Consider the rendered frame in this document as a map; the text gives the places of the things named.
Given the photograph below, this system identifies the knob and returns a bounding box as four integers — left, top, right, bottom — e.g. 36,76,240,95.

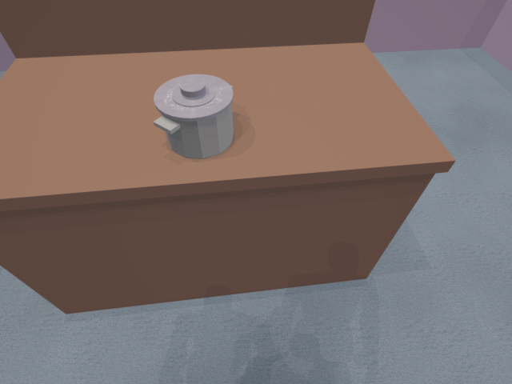
180,78,206,98

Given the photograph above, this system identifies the table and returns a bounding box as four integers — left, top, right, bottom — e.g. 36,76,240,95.
0,0,455,314

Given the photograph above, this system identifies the lid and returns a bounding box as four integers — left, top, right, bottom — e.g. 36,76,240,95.
154,74,234,122

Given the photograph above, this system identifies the pot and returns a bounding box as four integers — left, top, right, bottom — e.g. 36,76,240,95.
153,86,234,159

